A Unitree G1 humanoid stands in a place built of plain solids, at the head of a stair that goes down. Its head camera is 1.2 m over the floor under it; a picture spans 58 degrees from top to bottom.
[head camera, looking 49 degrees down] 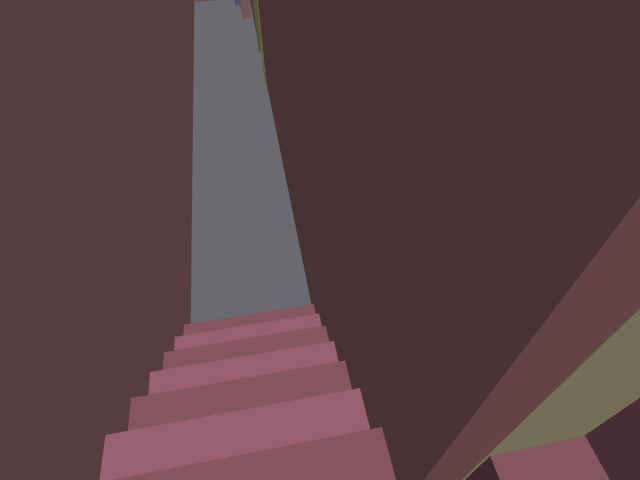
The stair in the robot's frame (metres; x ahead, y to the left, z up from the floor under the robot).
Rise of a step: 0.22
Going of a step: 0.22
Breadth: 0.95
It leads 11 degrees to the left of straight ahead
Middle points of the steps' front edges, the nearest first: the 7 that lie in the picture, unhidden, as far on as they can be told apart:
0.36 0.27 -0.22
0.58 0.31 -0.44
0.80 0.35 -0.66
1.01 0.39 -0.88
1.23 0.43 -1.10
1.45 0.47 -1.32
1.66 0.51 -1.54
